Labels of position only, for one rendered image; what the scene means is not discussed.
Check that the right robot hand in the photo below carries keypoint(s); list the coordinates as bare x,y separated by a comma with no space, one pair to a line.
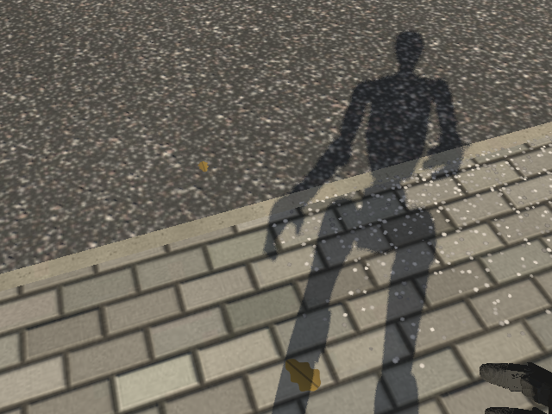
533,381

